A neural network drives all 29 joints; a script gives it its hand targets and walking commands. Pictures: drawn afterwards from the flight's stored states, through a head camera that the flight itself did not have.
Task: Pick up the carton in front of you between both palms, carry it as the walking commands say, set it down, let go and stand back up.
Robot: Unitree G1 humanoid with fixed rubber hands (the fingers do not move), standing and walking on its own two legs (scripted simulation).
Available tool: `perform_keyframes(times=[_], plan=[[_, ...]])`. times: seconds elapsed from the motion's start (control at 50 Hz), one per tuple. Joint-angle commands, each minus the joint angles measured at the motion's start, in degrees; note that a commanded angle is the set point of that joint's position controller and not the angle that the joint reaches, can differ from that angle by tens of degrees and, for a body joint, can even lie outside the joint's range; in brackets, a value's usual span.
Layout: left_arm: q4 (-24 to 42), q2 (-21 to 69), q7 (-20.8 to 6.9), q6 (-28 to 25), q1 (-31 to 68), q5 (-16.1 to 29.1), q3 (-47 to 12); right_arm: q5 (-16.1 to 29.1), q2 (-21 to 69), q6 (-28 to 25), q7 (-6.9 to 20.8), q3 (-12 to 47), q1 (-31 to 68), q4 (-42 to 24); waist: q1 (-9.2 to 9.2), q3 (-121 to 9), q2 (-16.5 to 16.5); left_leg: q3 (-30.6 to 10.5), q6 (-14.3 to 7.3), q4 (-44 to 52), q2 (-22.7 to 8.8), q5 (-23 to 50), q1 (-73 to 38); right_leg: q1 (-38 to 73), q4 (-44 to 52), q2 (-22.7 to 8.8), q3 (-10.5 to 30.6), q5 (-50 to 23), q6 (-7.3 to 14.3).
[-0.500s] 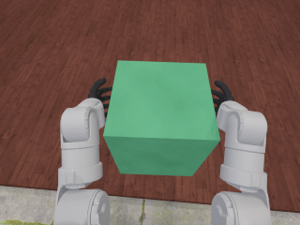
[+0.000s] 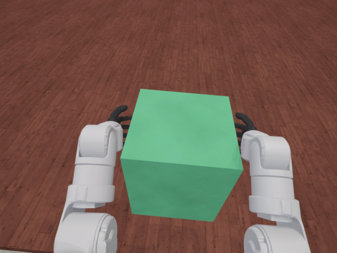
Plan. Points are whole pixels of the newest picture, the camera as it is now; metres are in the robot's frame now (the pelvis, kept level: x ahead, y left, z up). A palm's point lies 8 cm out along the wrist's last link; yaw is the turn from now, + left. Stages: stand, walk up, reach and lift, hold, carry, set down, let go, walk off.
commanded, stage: carry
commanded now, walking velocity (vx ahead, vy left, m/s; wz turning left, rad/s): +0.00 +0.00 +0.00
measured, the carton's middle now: (178, 157) +0.35 +0.00 +0.06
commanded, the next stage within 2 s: none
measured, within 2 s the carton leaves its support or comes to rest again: neither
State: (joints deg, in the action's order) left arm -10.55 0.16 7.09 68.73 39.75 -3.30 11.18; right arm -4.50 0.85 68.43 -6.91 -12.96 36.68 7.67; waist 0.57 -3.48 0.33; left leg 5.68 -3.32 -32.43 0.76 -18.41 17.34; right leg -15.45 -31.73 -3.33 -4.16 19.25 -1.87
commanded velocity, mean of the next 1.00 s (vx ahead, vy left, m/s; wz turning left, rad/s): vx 0.00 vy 0.00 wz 0.00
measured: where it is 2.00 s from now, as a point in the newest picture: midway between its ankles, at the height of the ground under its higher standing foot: outside the picture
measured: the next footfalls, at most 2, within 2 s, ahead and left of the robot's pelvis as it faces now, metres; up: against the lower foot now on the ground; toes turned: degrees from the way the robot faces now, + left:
none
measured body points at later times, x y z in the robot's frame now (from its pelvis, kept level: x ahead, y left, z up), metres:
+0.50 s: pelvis -0.04 -0.01 +0.00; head -0.05 -0.01 +0.45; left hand +0.32 +0.14 +0.12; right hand +0.32 -0.17 +0.13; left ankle -0.02 +0.08 -0.73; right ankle -0.03 -0.13 -0.73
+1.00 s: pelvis -0.05 -0.02 +0.00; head -0.07 -0.01 +0.45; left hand +0.31 +0.13 +0.13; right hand +0.31 -0.17 +0.13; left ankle -0.02 +0.08 -0.73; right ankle -0.03 -0.13 -0.73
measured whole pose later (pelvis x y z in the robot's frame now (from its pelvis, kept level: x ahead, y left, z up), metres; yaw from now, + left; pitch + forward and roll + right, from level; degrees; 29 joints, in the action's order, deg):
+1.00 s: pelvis -0.05 -0.02 +0.00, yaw -1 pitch +2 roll +0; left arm -13.7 0.0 6.8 69.8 39.0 -3.8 11.3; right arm -3.8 -0.4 69.2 -7.0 -12.0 38.8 14.2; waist 0.4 -5.3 0.2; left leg 6.5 -2.1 -30.8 -1.3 -13.1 19.5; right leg -18.1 -30.7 -2.0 -4.6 14.2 0.0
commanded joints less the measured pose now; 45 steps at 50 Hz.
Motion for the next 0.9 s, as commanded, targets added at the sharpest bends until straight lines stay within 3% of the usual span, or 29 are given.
perform_keyframes(times=[0.0, 0.12, 0.28, 0.56, 0.88], plan=[[2.89, 63.2, -14.31, -0.65, 35.52, 22.3, -33.01, 24.98, 61.6, -0.49, 14.17, 36.27, 41.74, -3.8, -0.35, -23.81, -0.86, -6.5, -0.22, 1.14, -9.98, 38.83, -11.18, 7.44, -0.34, -4.1, 2.33, -21.0, 1.38], [3.62, 62.7, -13.81, -0.68, 37.4, 21.94, -32.13, 25.88, 63.27, -0.5, 14.33, 35.46, 43.38, -1.9, -0.17, -21.8, 0.3, -5.87, 0.35, 2.26, -9.04, 25.4, -7.81, 7.06, 1.31, -5.27, 3.56, -21.24, 2.59], [3.28, 63.03, -13.94, -0.61, 38.72, 22.6, -31.84, 24.96, 63.2, -0.48, 14.02, 33.44, 42.42, 0.39, -0.13, -20.74, 0.05, -5.7, 0.54, 3.48, -8.99, 19.29, -7.26, 4.88, 3.16, -5.23, 4.4, -17.7, 3.25], [2.64, 63.84, -14.17, -0.63, 39.83, 23.37, -31.3, 24.37, 62.94, -0.41, 13.62, 32.48, 42.74, 0.67, -0.08, -20.51, -0.27, -6.1, 0.44, 5.45, -9.19, 14.76, -6.41, 3.15, 4.75, -4.92, 4.9, -12.36, 3.5], [2.43, 63.79, -13.93, -0.49, 39.63, 23.13, -31.03, 24.76, 63.07, -0.29, 13.83, 32.42, 43.08, 0.64, -0.2, -20.95, -0.6, -6.22, 0.6, 6.09, -9.64, 14.55, -5.73, 3.07, 4.79, -4.77, 4.94, -12.21, 3.52]])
